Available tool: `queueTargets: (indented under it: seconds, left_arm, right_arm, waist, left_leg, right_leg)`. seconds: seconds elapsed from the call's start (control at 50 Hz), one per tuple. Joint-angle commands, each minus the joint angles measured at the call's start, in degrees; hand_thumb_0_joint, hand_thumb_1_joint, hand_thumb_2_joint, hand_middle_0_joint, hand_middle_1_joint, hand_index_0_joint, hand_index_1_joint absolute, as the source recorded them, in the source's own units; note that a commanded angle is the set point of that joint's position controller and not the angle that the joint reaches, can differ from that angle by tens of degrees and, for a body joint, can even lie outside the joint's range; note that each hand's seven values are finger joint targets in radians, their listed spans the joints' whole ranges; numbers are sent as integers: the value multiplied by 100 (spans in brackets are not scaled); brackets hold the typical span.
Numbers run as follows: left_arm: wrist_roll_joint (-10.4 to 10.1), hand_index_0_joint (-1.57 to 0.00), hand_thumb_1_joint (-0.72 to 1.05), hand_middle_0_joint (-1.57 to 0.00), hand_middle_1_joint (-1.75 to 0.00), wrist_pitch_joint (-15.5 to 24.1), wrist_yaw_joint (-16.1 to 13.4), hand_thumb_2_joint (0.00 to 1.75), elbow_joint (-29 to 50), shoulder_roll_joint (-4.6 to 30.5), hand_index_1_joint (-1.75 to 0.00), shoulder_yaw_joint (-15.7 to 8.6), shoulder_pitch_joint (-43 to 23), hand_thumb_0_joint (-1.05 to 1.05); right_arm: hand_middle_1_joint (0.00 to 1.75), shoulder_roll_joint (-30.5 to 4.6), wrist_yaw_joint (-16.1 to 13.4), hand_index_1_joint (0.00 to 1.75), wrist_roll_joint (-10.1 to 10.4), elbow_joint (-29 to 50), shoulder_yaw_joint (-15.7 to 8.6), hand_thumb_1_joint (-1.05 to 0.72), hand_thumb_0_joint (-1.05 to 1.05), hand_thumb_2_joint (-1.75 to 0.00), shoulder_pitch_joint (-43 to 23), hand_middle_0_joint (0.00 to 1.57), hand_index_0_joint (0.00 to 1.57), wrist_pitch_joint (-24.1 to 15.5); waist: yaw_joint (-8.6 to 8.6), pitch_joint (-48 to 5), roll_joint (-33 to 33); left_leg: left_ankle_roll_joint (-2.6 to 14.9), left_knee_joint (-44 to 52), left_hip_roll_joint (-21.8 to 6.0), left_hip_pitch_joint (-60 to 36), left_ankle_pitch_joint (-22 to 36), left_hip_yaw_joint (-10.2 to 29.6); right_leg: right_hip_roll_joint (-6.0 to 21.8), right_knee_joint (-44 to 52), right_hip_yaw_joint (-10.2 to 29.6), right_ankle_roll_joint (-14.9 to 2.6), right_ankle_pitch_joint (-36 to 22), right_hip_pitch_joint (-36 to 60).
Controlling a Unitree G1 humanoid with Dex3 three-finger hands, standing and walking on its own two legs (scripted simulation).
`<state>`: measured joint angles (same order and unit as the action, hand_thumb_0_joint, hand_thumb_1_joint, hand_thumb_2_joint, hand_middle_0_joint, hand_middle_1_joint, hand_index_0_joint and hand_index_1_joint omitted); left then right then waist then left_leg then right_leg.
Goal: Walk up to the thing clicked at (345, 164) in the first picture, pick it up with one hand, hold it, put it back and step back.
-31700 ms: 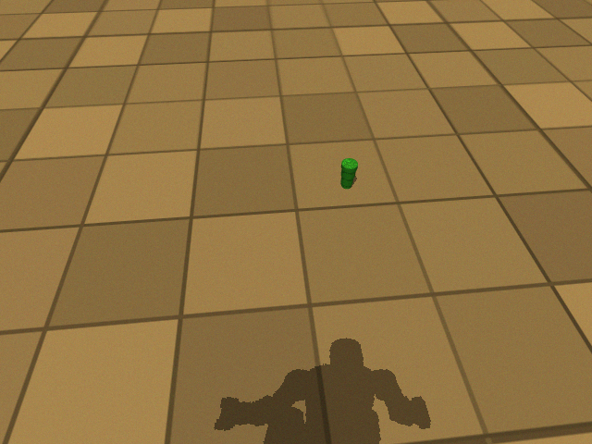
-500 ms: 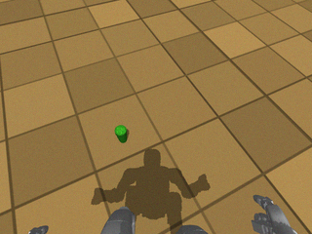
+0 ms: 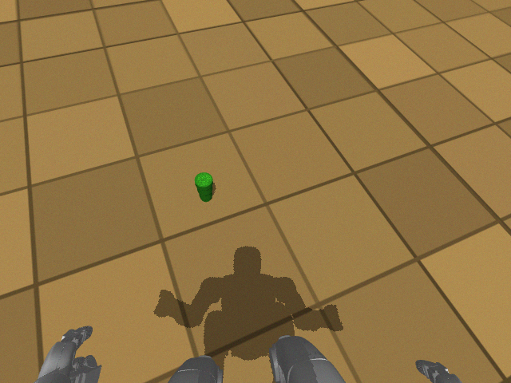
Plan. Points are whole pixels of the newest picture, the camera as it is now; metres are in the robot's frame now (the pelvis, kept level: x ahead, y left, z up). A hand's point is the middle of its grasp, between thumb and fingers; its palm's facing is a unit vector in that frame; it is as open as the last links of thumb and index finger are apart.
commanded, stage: step back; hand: left
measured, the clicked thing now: (204, 188) +0.86 +0.18 -0.69
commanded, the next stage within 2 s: stand in 1.40 s
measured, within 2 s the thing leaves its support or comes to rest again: neither
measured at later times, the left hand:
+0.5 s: hand out of the picture -0.10 +0.26 -0.14, palm faces +0.04 -0.90 -0.44, open 7.4 cm
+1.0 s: hand out of the picture -0.14 +0.26 -0.15, palm faces +0.07 -0.93 -0.36, open 7.4 cm
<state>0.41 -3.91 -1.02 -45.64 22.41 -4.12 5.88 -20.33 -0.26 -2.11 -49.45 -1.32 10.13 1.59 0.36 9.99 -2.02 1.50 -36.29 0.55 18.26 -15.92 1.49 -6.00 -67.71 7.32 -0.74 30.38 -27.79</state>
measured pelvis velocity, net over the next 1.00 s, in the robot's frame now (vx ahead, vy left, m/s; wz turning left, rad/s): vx -0.17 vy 0.00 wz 0.06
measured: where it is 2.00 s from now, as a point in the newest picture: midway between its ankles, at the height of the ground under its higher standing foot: outside the picture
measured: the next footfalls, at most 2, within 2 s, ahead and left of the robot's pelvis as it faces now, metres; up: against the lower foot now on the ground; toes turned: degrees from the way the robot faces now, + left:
right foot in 0.18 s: -0.09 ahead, -0.13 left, +0.00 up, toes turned +1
left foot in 0.50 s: -0.11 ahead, +0.12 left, +0.00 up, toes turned +2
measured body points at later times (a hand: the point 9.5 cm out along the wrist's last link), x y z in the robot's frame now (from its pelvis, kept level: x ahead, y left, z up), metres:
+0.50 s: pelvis -0.16 -0.02 -0.01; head -0.13 -0.03 +0.44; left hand -0.10 +0.31 -0.11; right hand -0.07 -0.34 -0.14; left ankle -0.17 +0.10 -0.73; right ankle -0.12 -0.15 -0.73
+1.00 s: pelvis -0.17 +0.00 +0.00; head -0.15 +0.00 +0.45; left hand -0.14 +0.31 -0.13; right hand -0.07 -0.32 -0.12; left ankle -0.15 +0.12 -0.73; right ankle -0.15 -0.14 -0.72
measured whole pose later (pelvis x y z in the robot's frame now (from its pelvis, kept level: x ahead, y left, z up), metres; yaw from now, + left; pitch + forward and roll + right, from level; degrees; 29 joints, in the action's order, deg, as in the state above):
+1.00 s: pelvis -0.17 +0.00 +0.00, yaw +3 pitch -2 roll +0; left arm 1.8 1.3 1.0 -57.4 20.9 -2.8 12.8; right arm -22.5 1.3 -2.4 -57.3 -4.1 11.4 -1.2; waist -2.1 3.8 -0.6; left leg 0.1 -33.4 0.7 15.7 -15.2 0.9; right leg 3.8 -36.0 -1.4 0.5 18.9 -14.9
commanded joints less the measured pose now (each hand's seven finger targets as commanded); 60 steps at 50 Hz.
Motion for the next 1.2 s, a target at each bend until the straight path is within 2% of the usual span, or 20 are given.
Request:
queueTargets:
  seconds: [0.0,0.14,0.16,0.18,0.2,0.26,0.38,0.46,0.5,0.52,0.58,0.68,0.7,0.74,0.76,0.92,0.96,1.0,1.12,1.18]
  left_arm:
    - [57,-20,90,-20,-30,142,-29,90,296,997,-30,-369,515,0]
    - [101,-20,90,-20,-30,296,-8,90,-242,958,-30,-315,1225,0]
    - [187,-20,90,-20,-30,321,-12,90,-241,1223,-30,-393,1169,0]
    - [228,-20,90,-20,-30,320,-7,90,-116,1848,-30,-561,1123,0]
    - [248,-20,90,-20,-30,311,-32,90,102,2330,-30,-619,749,0]
    - [211,-20,90,-20,-30,422,-109,90,239,1530,-30,-386,-219,0]
    - [260,-20,90,-20,-30,491,-85,90,-14,1493,-30,-445,737,0]
    - [170,-20,90,-20,-30,414,-18,90,-12,1419,-30,-304,412,0]
    - [42,-20,90,-20,-30,411,11,90,-16,724,-30,-93,423,0]
    - [111,-20,90,-20,-30,439,-31,90,-153,1345,-30,-295,28,0]
    - [22,-20,90,-20,-30,488,111,90,-474,1117,-30,-235,477,0]
    - [129,-20,90,-20,-30,612,99,90,-834,1007,-30,-288,862,0]
    - [174,-20,90,-20,-30,645,59,90,-866,1096,-30,-320,979,0]
    - [248,-20,90,-20,-30,691,44,90,-822,1766,-30,-417,842,0]
    - [227,-20,90,-20,-30,732,35,90,-637,1728,-30,-431,496,0]
    - [129,-20,90,-20,-30,670,113,90,-602,1245,-30,-189,108,0]
    - [67,-20,90,-20,-30,624,130,90,-522,708,-30,-9,209,0]
    - [28,-20,90,-20,-30,549,75,90,-709,1114,-30,-130,181,0]
    - [44,-20,90,-20,-30,688,44,90,-1107,899,-30,-94,620,0]
    - [50,-20,90,-20,-30,745,12,90,-1044,1549,-30,-188,369,0]
  right_arm:
    - [30,-1509,-181,30,-17,645,-500,-90,0,-90,-283,20,20,-139]
    - [30,-1668,-109,30,108,680,-504,-90,0,-90,-470,20,20,103]
    - [30,-1424,-96,30,122,692,-431,-90,0,-90,-371,20,20,123]
    - [30,-1059,-115,30,183,878,-357,-90,0,-90,-500,20,20,87]
    - [30,-1209,-213,30,119,921,-460,-90,0,-90,-814,20,20,118]
    - [30,-1340,-167,30,206,491,-468,-90,0,-90,-212,20,20,109]
    - [30,-1234,-46,30,42,461,-433,-90,0,-90,-492,20,20,-40]
    - [30,-1177,12,30,5,-50,-526,-90,0,-90,251,20,20,-174]
    - [30,-1832,8,30,-73,-53,-629,-90,0,-90,143,20,20,-260]
    - [30,-2142,46,30,-9,-7,-667,-90,0,-90,-114,20,20,-272]
    - [30,-1512,8,30,-29,0,-448,-90,0,-90,-552,20,20,-376]
    - [30,-1364,83,30,16,-99,-440,-90,0,-90,-448,20,20,-199]
    - [30,-1173,75,30,34,-105,-391,-90,0,-90,-375,20,20,-178]
    - [30,-1120,44,30,46,-109,-420,-90,0,-90,-440,20,20,-165]
    - [30,-1281,45,30,47,-135,-462,-90,0,-90,-292,20,20,-192]
    - [30,-1005,99,30,6,-506,-518,-90,0,-90,335,20,20,-398]
    - [30,-1363,5,30,-86,-502,-594,-90,0,-90,441,20,20,-473]
    - [30,-1821,6,30,-2,-375,-626,-90,0,-90,-84,20,20,-470]
    - [30,-1359,-12,30,95,-384,-427,-90,0,-90,-587,20,20,-398]
    - [30,-1015,-36,30,198,-415,-330,-90,0,-90,-464,20,20,-347]
  waist:
    - [-89,-1086,1051]
    - [-242,-1697,1255]
    - [-165,-1436,767]
    - [-290,-1176,-930]
    - [-620,-840,-1424]
    - [133,-691,-142]
    - [-507,-947,-824]
    - [-29,-1052,-690]
    - [8,-1016,1560]
    - [158,-547,1154]
    - [-211,-457,850]
    - [-292,-597,932]
    - [-363,-656,553]
    - [-406,-366,-628]
    - [-264,-129,-248]
    - [89,-859,-407]
    - [163,-1210,806]
    - [77,-884,871]
    - [-270,-1091,1068]
    - [-103,-1372,-101]
  left_leg:
    - [1326,949,-1548,-770,2652,1263]
    - [675,168,-1084,-367,1822,717]
    - [377,-150,-740,595,678,662]
    - [-15,-1253,346,1742,-1124,355]
    - [-207,-2576,400,1398,-2062,758]
    - [-177,-3588,575,1099,-1174,982]
    - [-275,-1268,95,1178,-1530,276]
    - [-4,1410,96,-1138,-525,-87]
    - [768,2413,-1695,-1343,-2675,3064]
    - [1331,2580,-2093,179,-3328,3389]
    - [828,2088,-1293,171,-2022,1805]
    - [391,1443,-827,814,-2113,1017]
    - [244,925,-654,1109,-1994,826]
    - [-78,-1278,207,1174,-1801,387]
    - [-102,-1548,-83,1198,-1460,670]
    - [-124,963,89,-880,-128,-268]
    - [175,1839,-1075,-1519,-88,1511]
    - [1136,2106,-1966,-422,-1034,2606]
    - [356,873,-1061,-336,2004,701]
    - [-122,112,-318,-189,407,96]
  right_leg:
    - [255,192,31,196,111,142]
    - [388,4322,-923,-25,-1551,1934]
    - [722,4348,-254,-144,-1486,2273]
    - [2063,4653,1580,-702,-1724,2111]
    - [3241,5158,2842,-1723,-1759,504]
    - [2111,4239,759,-1153,-3054,568]
    - [2025,4268,859,-1083,-1062,2120]
    - [1869,3780,438,-709,-944,804]
    - [663,2216,-800,-23,22,-702]
    - [901,1645,-353,-2,427,13]
    - [866,1900,-441,-45,-470,549]
    - [428,4176,-965,-100,-1039,2382]
    - [612,4452,-525,-179,-890,2769]
    - [2583,5844,2414,-1107,2257,1414]
    - [2840,5821,2568,-1346,2004,1206]
    - [1662,4273,-11,-665,-1224,818]
    - [1020,2814,-642,-207,-1600,239]
    - [803,2147,-464,-38,177,582]
    - [747,4277,-752,-56,-2019,1993]
    - [1889,4314,796,-719,-3030,2161]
